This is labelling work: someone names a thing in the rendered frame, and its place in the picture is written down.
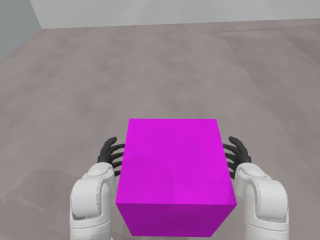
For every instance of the left robot hand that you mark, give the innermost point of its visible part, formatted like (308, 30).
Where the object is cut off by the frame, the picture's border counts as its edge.
(106, 155)

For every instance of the robot right forearm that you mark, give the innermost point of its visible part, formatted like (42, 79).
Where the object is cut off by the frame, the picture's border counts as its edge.
(266, 205)

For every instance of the carton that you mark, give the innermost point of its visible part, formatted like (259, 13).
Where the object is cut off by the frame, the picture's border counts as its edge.
(174, 179)

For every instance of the right robot hand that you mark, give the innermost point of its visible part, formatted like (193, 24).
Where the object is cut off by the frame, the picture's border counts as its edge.
(241, 155)

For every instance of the robot left forearm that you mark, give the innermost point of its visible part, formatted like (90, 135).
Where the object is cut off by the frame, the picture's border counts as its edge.
(90, 204)

